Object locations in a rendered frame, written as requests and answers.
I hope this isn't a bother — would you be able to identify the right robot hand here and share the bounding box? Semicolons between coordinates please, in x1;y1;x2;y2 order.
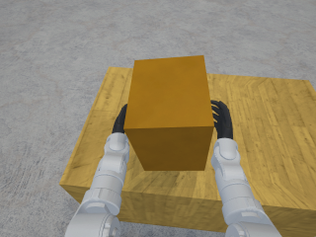
210;100;233;140

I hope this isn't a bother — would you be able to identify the robot left upper arm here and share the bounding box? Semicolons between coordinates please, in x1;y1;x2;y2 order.
65;212;120;237

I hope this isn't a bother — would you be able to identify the right robot forearm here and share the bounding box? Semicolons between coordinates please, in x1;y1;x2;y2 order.
210;137;282;237

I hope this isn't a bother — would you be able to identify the left robot hand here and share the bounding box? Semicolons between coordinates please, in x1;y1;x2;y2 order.
112;104;127;134

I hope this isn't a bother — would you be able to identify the pedestal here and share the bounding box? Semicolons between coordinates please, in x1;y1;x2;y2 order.
59;66;316;237

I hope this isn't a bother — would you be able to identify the left robot forearm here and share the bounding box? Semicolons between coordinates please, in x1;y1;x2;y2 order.
64;132;130;237

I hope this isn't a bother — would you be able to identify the robot right upper arm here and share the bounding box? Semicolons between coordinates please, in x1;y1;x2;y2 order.
225;221;281;237

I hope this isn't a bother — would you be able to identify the carton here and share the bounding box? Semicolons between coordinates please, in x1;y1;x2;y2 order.
123;55;214;171

